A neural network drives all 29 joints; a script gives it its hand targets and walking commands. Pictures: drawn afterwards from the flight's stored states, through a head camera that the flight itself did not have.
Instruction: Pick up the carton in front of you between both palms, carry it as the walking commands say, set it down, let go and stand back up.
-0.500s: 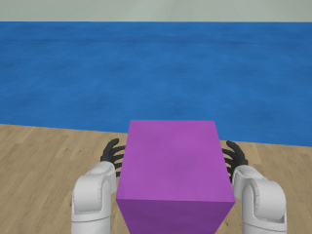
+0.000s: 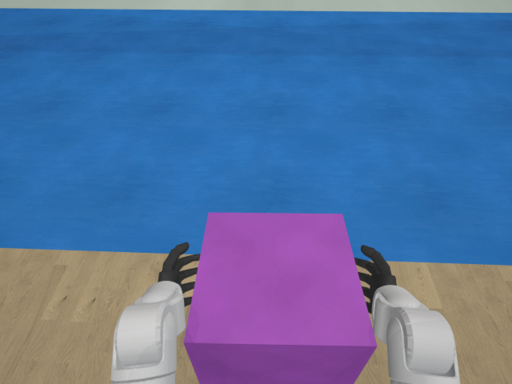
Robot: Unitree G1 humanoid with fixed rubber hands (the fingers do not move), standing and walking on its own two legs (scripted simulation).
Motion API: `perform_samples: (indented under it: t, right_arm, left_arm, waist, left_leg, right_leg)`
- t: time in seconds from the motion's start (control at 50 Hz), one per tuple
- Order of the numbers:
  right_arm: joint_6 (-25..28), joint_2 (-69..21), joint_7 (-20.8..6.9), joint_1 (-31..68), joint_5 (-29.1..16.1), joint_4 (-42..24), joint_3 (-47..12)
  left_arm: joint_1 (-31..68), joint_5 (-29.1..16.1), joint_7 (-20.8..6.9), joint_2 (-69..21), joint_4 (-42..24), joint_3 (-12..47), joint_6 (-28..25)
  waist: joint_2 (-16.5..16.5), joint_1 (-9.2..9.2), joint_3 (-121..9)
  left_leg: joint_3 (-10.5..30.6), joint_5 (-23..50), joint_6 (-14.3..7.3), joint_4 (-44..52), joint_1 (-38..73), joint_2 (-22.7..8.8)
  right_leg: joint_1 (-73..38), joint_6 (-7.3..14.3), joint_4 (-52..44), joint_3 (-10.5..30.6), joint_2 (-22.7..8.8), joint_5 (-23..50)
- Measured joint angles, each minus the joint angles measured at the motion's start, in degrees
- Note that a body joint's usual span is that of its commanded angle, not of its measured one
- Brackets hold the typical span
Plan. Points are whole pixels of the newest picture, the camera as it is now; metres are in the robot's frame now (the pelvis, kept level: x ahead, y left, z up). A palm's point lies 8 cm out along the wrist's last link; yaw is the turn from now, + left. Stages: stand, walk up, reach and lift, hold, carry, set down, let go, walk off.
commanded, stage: carry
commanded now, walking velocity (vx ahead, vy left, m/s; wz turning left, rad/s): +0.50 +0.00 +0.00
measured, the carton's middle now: (274, 312) +0.26 +0.00 -0.02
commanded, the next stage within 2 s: none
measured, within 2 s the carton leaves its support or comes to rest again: neither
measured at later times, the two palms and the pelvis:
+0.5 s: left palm (205, 120) +0.62 +0.13 +0.10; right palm (344, 114) +0.65 -0.17 +0.09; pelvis +0.34 -0.05 +0.00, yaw +3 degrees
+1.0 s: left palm (212, 50) +1.04 +0.16 +0.07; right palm (309, 50) +1.03 -0.14 +0.07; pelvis +0.66 +0.01 -0.01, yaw +1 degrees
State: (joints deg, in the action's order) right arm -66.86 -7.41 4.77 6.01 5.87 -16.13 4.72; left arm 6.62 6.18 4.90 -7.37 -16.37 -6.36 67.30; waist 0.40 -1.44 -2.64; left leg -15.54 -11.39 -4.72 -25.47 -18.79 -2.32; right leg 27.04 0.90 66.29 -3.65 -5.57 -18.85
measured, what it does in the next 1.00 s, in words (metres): walks ahead: right foot, then left foot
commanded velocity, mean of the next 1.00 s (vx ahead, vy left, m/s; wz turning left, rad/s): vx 0.50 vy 0.00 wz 0.00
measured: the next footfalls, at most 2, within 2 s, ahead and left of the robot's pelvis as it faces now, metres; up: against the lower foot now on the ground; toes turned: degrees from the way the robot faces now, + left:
right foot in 0.30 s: +0.40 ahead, -0.11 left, +0.00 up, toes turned -10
left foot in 0.78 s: +0.72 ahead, +0.07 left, +0.00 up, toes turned +9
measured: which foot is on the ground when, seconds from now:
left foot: down 0.00-0.32, up 0.34-0.76, down 0.78-1.00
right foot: up 0.00-0.28, down 0.30-0.82, up 0.84-1.00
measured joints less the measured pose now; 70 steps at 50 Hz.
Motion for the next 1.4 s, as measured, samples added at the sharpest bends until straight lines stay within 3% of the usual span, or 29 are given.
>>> perform_samples:
  t: [0.14, 0.26, 0.3, 0.32, 0.36, 0.4, 0.44, 0.52, 0.64, 0.74, 0.8, 0.82, 0.86, 0.92, 1.06, 1.12, 1.18, 1.24, 1.28, 1.3, 1.34, 1.36, 1.4]
  right_arm:
    - [1.78, 0.12, -0.06, -2.43, -0.9, -3.34, -0.24]
    - [-0.32, 0.1, -0.05, -1.01, -0.78, -7.53, -1.01]
    - [-1.55, 0.1, -0.03, 0.65, -0.48, -8.6, -0.38]
    - [-2.04, 0.36, -0.02, 1.9, -0.48, -8.35, 0.37]
    - [-3.22, 1.15, 0.07, 4.31, -0.64, -7.05, 1.63]
    - [-4.31, 1.33, 0.09, 6.53, -0.75, -5.44, 2.61]
    - [-4.75, 0.91, 0.14, 8.73, -0.46, -3.69, 3.25]
    - [-4.19, 1.38, 0.51, 13.64, 0.03, 0.7, 3.59]
    - [-3.53, 4.51, 1.23, 21.67, -0.51, 9.16, 4.26]
    - [-3.42, 6.88, 1.35, 27.69, -1.94, 16.04, 5.65]
    - [-2.74, 7.19, 1.47, 31.54, -2.19, 20.26, 6.28]
    - [-2.15, 6.96, 1.56, 32.57, -1.96, 21.46, 6.38]
    - [-1.68, 6.43, 1.89, 33.76, -1.74, 23.08, 6.69]
    - [-1.92, 5.91, 2.6, 32.98, -2.2, 21.77, 7.13]
    - [-0.69, 3.51, 2.87, 29.79, -2.93, 10.94, 9.29]
    - [0.01, 2.81, 2.86, 29.21, -3.31, 8.1, 9.37]
    - [0.48, 2.95, 2.86, 29.7, -3.55, 8.78, 8.49]
    - [0.39, 4.1, 2.85, 30.83, -3.76, 12.05, 7.28]
    - [-0.26, 5.37, 2.85, 31.95, -4.0, 15.17, 6.76]
    - [-0.68, 6.15, 2.84, 32.51, -4.21, 16.89, 6.62]
    - [-1.25, 7.99, 2.77, 34.52, -4.81, 20.78, 6.35]
    - [-1.37, 8.64, 2.77, 35.38, -4.98, 22.73, 6.29]
    - [-2.24, 8.83, 2.79, 35.43, -4.72, 25.3, 6.2]
  left_arm:
    - [-2.53, 0.23, -0.05, 0.08, -2.93, 2.17, -2.15]
    - [-1.99, -0.39, 0.17, 0.09, -8.05, 1.66, -0.09]
    - [0.18, -0.65, 0.22, -0.01, -8.3, 1.14, 0.91]
    - [1.71, -0.64, 0.28, -0.16, -7.21, 0.98, 0.89]
    - [4.93, -0.5, 0.69, -0.56, -4.5, 0.4, 1.4]
    - [6.9, -0.64, 1.12, -0.81, -2.99, -0.62, 2.27]
    - [8.21, -0.94, 1.28, -0.4, -2.02, -1.54, 2.71]
    - [12.63, -1.97, 1.33, 1.62, 1.98, -2.92, 2.24]
    - [21.88, -2.64, 1.66, 4.79, 11.95, -3.09, 1.33]
    - [28.31, -2.84, 2.01, 6.59, 18.92, -3.0, 1.47]
    - [31.5, -3.3, 2.06, 8.27, 21.79, -3.37, 1.71]
    - [32.4, -3.69, 2.06, 8.9, 22.72, -3.76, 1.46]
    - [33.21, -4.21, 2.08, 9.45, 23.88, -4.72, 1.27]
    - [33.25, -3.55, 2.27, 8.34, 22.74, -6.01, 1.94]
    - [30.48, -1.84, 2.37, 4.17, 11.52, -7.96, 1.09]
    - [28.84, -1.8, 2.36, 3.33, 7.51, -8.07, 0.44]
    - [28.03, -1.82, 2.36, 3.59, 6.19, -8.32, 0.52]
    - [28.75, -1.64, 2.33, 4.51, 8.17, -8.4, 1.37]
    - [29.89, -1.39, 2.27, 5.14, 11.35, -8.13, 1.9]
    - [30.67, -1.2, 2.23, 5.35, 13.46, -7.93, 2.09]
    - [32.71, -0.81, 2.18, 5.7, 17.89, -7.76, 1.96]
    - [33.51, -0.85, 2.16, 6.02, 20.11, -7.58, 1.71]
    - [33.56, -1.31, 2.14, 6.54, 23.48, -7.13, 1.97]
  waist:
    - [-0.6, 0.04, -1.49]
    - [-0.7, 0.82, -2.74]
    - [-1.37, 1.17, -2.86]
    - [-2.57, 1.77, -2.7]
    - [-2.86, 3.22, -1.86]
    - [-2.32, 3.83, -0.87]
    - [-1.92, 4.07, -0.2]
    - [-1.42, 4.17, 0.21]
    - [-1.17, 3.85, -0.38]
    - [-0.91, 3.49, -0.01]
    - [0.37, 2.18, 1.09]
    - [1.24, 1.45, 1.94]
    - [1.11, 0.15, 3.8]
    - [0.31, -0.72, 6.48]
    - [-0.53, -1.56, 9.54]
    - [-0.04, -1.84, 8.73]
    - [0.75, -2.87, 6.68]
    - [1.89, -3.65, 3.78]
    - [2.09, -3.28, 1.89]
    - [2.21, -2.58, 1.07]
    - [0.43, -0.85, -0.16]
    - [-0.65, 0.08, 0.0]
    - [-0.93, 1.49, 0.51]
  left_leg:
    - [1.58, -3.26, 2.29, 8.72, 12.04, -0.16]
    - [2.37, -11.58, 5.6, 8.26, 21.83, -0.32]
    - [3.36, -17.11, 6.61, 1.26, 22.5, -1.68]
    - [4.18, -18.14, 6.43, -6.62, 20.05, -3.49]
    - [9.54, -16.84, 5.53, -27.34, 10.93, -3.07]
    - [12.34, -14.23, 4.01, -42.1, 1.55, -1.75]
    - [12.84, -10.59, 3.01, -46.63, -5.97, -1.7]
    - [12.73, -4.94, 2.77, -42.54, -16.44, -2.72]
    - [11.28, 2.47, 3.04, -25.14, -21.99, -3.71]
    - [8.15, 7.62, 0.88, -10.02, -17.94, -1.15]
    - [5.96, 8.01, -0.49, -6.56, -13.06, 1.55]
    - [5.57, 5.58, -1.03, -9.93, -13.48, 2.0]
    - [5.79, 0.65, -1.71, -12.74, -12.81, 2.3]
    - [6.2, -1.07, -1.18, -9.69, -9.21, 2.64]
    - [7.36, -5.36, -1.06, -3.94, -1.05, 3.01]
    - [7.85, -9.11, -0.21, -3.96, 2.7, 3.53]
    - [8.4, -14.24, 0.67, -5.41, 6.9, 4.53]
    - [8.91, -21.67, 1.74, -9.86, 11.16, 5.58]
    - [9.13, -27.67, 2.19, -16.3, 13.55, 5.79]
    - [9.05, -29.85, 2.28, -22.35, 13.77, 5.66]
    - [10.86, -29.24, 1.94, -38.89, 9.7, 4.21]
    - [12.85, -27.28, 2.09, -45.89, 6.42, 3.89]
    - [15.21, -21.84, 2.43, -53.85, -0.54, 3.67]
  right_leg:
    - [7.86, -0.92, -22.08, -3.48, -0.54, 9.13]
    - [4.39, 0.65, -35.35, -8.17, 1.08, 14.66]
    - [0.94, 1.71, -37.49, -9.98, 2.42, 13.67]
    - [1.19, 3.26, -34.43, -10.71, 2.94, 12.69]
    - [0.92, 5.0, -30.66, -11.08, 3.06, 8.51]
    - [-1.48, 4.8, -32.08, -11.17, 3.08, 6.9]
    - [-4.35, 4.6, -34.87, -11.04, 3.4, 6.4]
    - [-9.83, 4.32, -39.33, -10.36, 3.93, 4.79]
    - [-17.58, 2.82, -43.06, -9.24, 4.69, 0.34]
    - [-24.25, 0.25, -42.58, -8.28, 4.66, -6.31]
    - [-24.71, -0.83, -32.18, -7.27, 2.69, -12.59]
    - [-21.83, -0.47, -23.69, -5.19, 1.99, -11.2]
    - [-13.97, 0.53, -5.96, 0.49, 3.95, -9.86]
    - [-3.55, 1.52, 4.03, 3.57, 5.2, -6.03]
    - [10.33, 1.03, -10.55, 3.36, 3.23, -1.07]
    - [13.32, 0.93, -14.62, 2.63, 2.93, 8.5]
    - [12.41, 0.51, -26.69, 1.99, 2.87, 22.1]
    - [8.49, 1.68, -38.6, 0.19, 3.21, 33.57]
    - [4.41, 2.44, -42.31, -2.05, 3.66, 35.84]
    - [1.41, 2.76, -42.94, -3.14, 3.83, 32.57]
    - [-0.52, 5.4, -37.23, -3.54, 5.52, 12.02]
    - [0.68, 6.4, -33.0, -3.87, 6.52, 7.31]
    - [1.2, 7.43, -29.05, -4.4, 7.22, 6.2]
